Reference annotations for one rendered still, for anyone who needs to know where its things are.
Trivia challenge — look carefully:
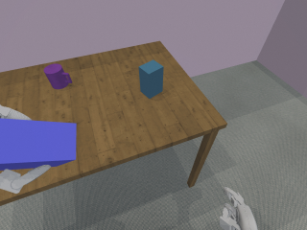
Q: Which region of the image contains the robot left hand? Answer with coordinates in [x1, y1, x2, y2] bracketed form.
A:
[0, 104, 51, 194]

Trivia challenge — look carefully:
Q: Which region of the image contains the robot right hand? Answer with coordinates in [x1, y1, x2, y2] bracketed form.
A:
[220, 187, 258, 230]

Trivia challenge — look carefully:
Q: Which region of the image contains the sponge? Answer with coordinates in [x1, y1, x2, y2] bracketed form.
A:
[0, 118, 77, 171]

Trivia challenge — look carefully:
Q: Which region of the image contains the table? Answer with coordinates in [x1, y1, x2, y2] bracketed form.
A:
[0, 40, 227, 206]

